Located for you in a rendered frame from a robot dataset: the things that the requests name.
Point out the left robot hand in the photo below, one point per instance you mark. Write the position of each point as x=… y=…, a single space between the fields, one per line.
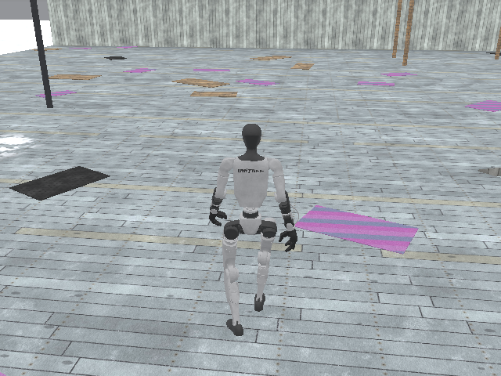
x=220 y=214

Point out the right robot thigh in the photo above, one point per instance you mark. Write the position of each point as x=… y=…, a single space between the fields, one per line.
x=268 y=233

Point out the right robot forearm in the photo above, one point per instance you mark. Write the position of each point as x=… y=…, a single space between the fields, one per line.
x=287 y=214

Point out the left robot upper arm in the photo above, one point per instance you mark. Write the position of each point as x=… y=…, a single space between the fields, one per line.
x=223 y=175

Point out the right robot foot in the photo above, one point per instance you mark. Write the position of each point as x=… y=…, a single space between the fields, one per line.
x=258 y=306

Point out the right robot hand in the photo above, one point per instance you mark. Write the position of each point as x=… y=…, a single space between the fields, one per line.
x=292 y=241

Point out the left robot forearm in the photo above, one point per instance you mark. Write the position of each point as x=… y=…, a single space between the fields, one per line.
x=215 y=203

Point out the right robot upper arm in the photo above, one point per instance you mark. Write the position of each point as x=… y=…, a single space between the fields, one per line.
x=278 y=179

